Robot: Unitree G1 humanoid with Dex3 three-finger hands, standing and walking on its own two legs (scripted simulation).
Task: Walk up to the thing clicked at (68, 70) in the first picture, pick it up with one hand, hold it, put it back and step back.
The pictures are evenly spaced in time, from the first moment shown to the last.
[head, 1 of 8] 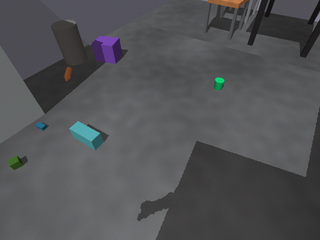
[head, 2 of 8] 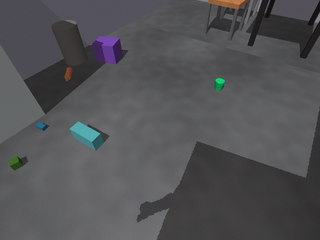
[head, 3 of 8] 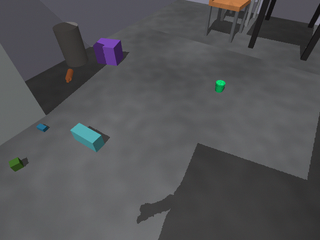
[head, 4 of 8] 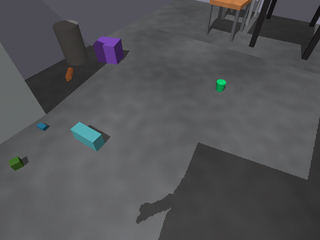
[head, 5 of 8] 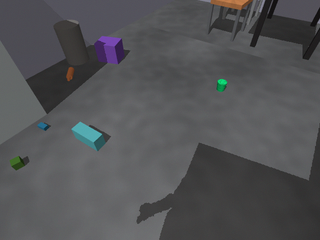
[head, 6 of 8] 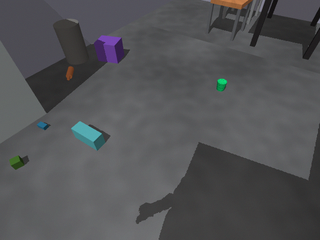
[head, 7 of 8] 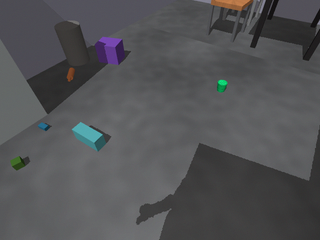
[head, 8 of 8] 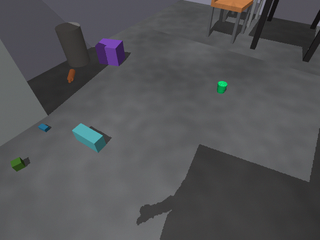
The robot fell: no
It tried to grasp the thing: no
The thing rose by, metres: 0.00
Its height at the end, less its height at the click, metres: +0.00
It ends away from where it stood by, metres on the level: 0.00
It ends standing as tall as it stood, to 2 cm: yes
